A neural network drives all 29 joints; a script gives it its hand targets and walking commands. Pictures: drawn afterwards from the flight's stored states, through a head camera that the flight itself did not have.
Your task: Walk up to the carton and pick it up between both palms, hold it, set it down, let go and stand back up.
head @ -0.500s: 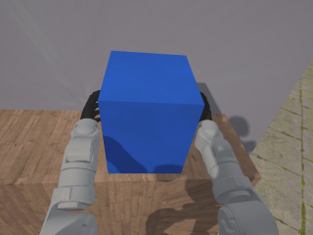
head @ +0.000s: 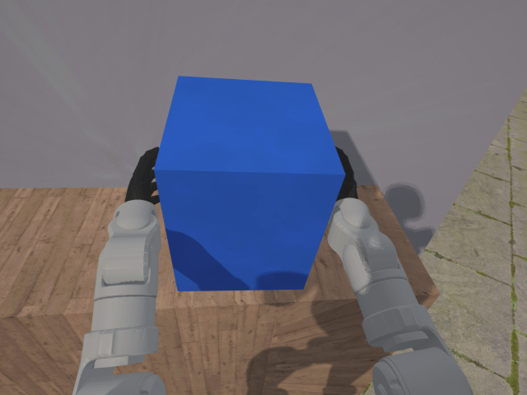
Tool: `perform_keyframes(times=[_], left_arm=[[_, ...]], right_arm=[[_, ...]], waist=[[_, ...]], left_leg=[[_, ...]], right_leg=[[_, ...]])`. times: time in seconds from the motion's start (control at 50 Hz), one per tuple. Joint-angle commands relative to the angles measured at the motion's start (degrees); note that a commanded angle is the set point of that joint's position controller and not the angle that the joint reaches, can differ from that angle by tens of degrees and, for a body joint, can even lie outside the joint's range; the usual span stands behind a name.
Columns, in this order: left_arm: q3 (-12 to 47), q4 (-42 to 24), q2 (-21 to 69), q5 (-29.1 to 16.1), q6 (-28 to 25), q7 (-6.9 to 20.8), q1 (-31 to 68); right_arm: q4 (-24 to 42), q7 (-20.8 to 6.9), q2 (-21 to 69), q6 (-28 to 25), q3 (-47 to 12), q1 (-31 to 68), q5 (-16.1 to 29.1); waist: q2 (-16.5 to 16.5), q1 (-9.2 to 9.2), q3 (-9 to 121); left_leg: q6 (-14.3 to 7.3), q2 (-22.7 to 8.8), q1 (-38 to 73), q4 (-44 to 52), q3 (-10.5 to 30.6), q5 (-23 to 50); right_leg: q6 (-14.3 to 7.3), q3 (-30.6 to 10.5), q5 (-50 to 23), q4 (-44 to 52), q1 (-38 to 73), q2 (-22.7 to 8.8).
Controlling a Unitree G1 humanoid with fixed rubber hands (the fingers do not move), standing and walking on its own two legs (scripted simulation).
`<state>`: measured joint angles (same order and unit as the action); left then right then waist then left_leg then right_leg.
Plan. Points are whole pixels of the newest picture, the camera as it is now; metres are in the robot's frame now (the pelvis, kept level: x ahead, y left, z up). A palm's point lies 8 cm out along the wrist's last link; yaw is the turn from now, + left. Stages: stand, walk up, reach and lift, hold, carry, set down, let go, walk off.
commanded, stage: reach and lift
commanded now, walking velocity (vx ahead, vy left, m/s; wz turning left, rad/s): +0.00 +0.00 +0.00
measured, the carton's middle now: (244, 188) +0.39 +0.01 +0.16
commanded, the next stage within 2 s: hold in 0.14 s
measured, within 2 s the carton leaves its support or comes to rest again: neither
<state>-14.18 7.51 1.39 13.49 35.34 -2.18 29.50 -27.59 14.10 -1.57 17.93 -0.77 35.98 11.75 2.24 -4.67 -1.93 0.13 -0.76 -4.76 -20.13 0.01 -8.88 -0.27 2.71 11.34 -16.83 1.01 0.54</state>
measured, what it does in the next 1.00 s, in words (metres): stands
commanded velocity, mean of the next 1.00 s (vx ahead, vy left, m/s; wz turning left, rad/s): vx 0.00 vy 0.00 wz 0.00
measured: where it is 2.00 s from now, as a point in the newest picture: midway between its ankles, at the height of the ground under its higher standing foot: outside the picture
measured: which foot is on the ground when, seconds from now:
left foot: down 0.00-1.00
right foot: down 0.00-1.00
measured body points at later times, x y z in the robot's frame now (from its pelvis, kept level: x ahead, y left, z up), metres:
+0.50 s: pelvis -0.01 -0.01 +0.00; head -0.06 +0.02 +0.45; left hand +0.35 +0.16 +0.19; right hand +0.36 -0.13 +0.19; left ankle +0.03 +0.12 -0.75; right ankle -0.02 -0.11 -0.75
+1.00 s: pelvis -0.02 +0.00 +0.00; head -0.07 +0.03 +0.44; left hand +0.36 +0.16 +0.19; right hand +0.36 -0.13 +0.20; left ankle +0.03 +0.12 -0.75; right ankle -0.02 -0.11 -0.75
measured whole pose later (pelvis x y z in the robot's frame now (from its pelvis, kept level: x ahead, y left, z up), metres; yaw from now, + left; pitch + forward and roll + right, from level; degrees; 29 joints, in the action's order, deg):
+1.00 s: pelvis -0.02 +0.00 +0.00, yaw +0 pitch -7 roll -1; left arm -16.7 8.7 0.4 15.9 41.3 -0.1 35.0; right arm -31.6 13.6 0.3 21.5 3.3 42.1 10.4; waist 3.4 -4.6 0.2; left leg 0.2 -0.5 -5.3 -19.7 0.7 -7.0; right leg -0.5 2.7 10.7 -18.6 -0.4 0.5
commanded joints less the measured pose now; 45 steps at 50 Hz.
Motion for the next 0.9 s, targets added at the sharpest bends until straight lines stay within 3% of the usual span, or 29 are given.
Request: perform_keyframes(times=[0.0, 0.08, 0.1, 0.18, 0.24, 0.3, 0.36, 0.4, 0.44, 0.46, 0.5, 0.58, 0.64, 0.7, 0.8, 0.84, 0.88], left_arm=[[32.21, -12.49, 32.83, -9.22, -4.17, 8.97, 47.41], [34.99, -13.46, 33.03, -10.3, -4.69, 7.97, 50.12], [34.53, -11.98, 33.01, -9.82, -4.14, 8.09, 47.65], [28.67, -7.79, 31.02, -6.59, -2.36, 9.85, 45.28], [28.83, -11.28, 31.52, -6.98, -2.06, 10.44, 46.71], [31.19, -15.12, 32.13, -8.53, -1.83, 10.26, 48.2], [32.46, -16.38, 31.97, -9.15, -1.11, 9.81, 48.16], [30.49, -14.43, 31.04, -7.79, -0.31, 9.83, 47.41], [31.77, -16.21, 31.64, -8.29, 0.35, 9.84, 47.41], [32.15, -16.09, 31.74, -8.82, 0.65, 9.65, 48.32], [33.74, -18.27, 32.09, -10.02, 0.62, 9.21, 49.47], [28.66, -9.78, 30.38, -7.69, 2.2, 10.18, 49.28], [29.11, -9.86, 31.78, -7.99, 1.98, 10.44, 53.22], [29.16, -8.92, 32.23, -7.81, 2.22, 10.53, 53.31], [28.24, -8.66, 32.83, -7.73, 1.89, 10.06, 52.63], [29.42, -9.97, 32.98, -8.85, 1.21, 9.69, 54.33], [27.71, -8.35, 32.32, -7.83, 1.07, 9.57, 54.29]], right_arm=[[20.65, -6.51, 34.83, -3.45, -24.06, 45.38, 3.64], [19.35, -7.23, 34.34, -3.23, -22.34, 44.72, 3.26], [20.7, -6.92, 34.34, -3.2, -22.79, 45.32, 3.02], [16.04, -5.91, 34.89, -1.44, -22.46, 44.15, 2.74], [18.02, -5.64, 35.22, -1.69, -24.14, 45.51, 4.93], [21.06, -4.96, 35.72, -1.69, -25.53, 46.33, 6.49], [22.37, -4.92, 35.15, -1.14, -26.1, 46.15, 6.89], [20.33, -5.21, 34.25, -0.34, -25.09, 45.8, 5.93], [21.28, -5.68, 34.36, -0.3, -24.38, 45.85, 6.07], [21.4, -5.81, 34.04, 0.02, -24.41, 46.8, 5.98], [24.36, -5.84, 35.51, 0.05, -25.67, 48.15, 6.54], [16.72, -6.18, 34.89, 2.02, -21.0, 48.05, 3.42], [14.4, -7.26, 35.0, 1.62, -18.07, 49.99, 2.07], [13.4, -7.52, 34.68, 1.36, -17.18, 50.9, 2.35], [14.35, -7.62, 34.53, 0.38, -18.5, 52.63, 3.78], [15.62, -7.51, 35.29, 0.02, -18.97, 53.46, 4.26], [12.22, -7.9, 34.66, 0.39, -17.89, 52.0, 3.79]], waist=[[-3.17, -0.74, 31.5], [-6.73, -1.83, 32.67], [-5.28, -1.79, 32.07], [-2.87, -0.62, 25.19], [-3.42, 0.07, 28.65], [-5.67, -0.85, 31.46], [-5.69, -1.09, 31.26], [-4.85, -0.16, 27.32], [-6.41, -0.29, 29.15], [-5.67, -0.36, 29.46], [-5.2, -0.28, 31.67], [-2.52, 0.06, 21.84], [-4.15, -0.79, 23.1], [-4.87, -1.46, 24.3], [-4.9, -0.19, 28.66], [-5.43, -0.69, 30.44], [-6.15, -0.49, 27.77]], left_leg=[[2.21, 3.14, 13.78, -0.34, 0.51, 17.52], [3.18, 2.91, 15.92, -1.32, 0.88, 18.02], [2.66, 3.13, 15.89, -1.62, 0.99, 18.52], [0.83, 3.38, 10.86, 1.14, 0.51, 11.8], [1.31, 3.61, 11.82, 0.28, 0.55, 15.68], [2.19, 3.62, 14.35, -1.22, 0.84, 19.5], [2.76, 3.45, 15.29, -1.49, 0.84, 21.06], [2.32, 3.43, 13.86, -0.34, 0.36, 17.1], [2.45, 3.26, 13.81, 0.02, 0.15, 15.96], [2.32, 3.06, 13.65, 0.08, 0.01, 15.47], [2.25, 3.1, 14.09, -0.6, 0.26, 16.33], [0.12, 2.91, 9.71, 3.25, -0.6, 3.94], [0.08, 2.48, 9.02, 4.1, -0.95, 1.52], [0.88, 2.31, 10.83, 3.16, -0.82, 4.36], [1.35, 2.4, 13.22, 1.57, -0.7, 10.8], [1.49, 2.8, 13.89, 0.92, -0.53, 11.13], [1.29, 2.62, 12.85, 1.8, -0.74, 9.08]], right_leg=[[4.57, 0.54, -22.58, 0.36, 1.16, 2.63], [3.59, 0.9, -19.21, 0.89, -3.39, 2.39], [4.03, 0.67, -21.6, 0.84, -2.44, 2.32], [5.38, 0.08, -21.11, 0.69, 1.58, 1.26], [5.85, 0.16, -24.75, -0.19, 3.62, 1.41], [5.61, 0.59, -26.52, -0.74, 2.88, 1.68], [4.71, 0.76, -24.51, 0.05, 1.62, 2.17], [4.43, 0.88, -19.03, 1.09, -0.16, 2.07], [3.96, 1.05, -15.98, 1.02, -0.78, 2.11], [3.66, 0.96, -14.22, 1.47, -1.77, 2.24], [3.95, 0.98, -15.59, 1.04, -1.51, 2.41], [4.03, 0.42, -4.19, 3.14, -4.37, 1.34], [3.55, 0.72, -0.35, 3.11, -5.68, 1.1], [3.61, 1.14, -2.47, 2.74, -4.75, 1.44], [3.75, 1.5, -6.98, 1.88, -2.63, 2.18], [4.03, 1.19, -7.16, 2.07, -3.8, 1.96], [3.6, 1.45, -4.42, 2.34, -4.61, 1.87]])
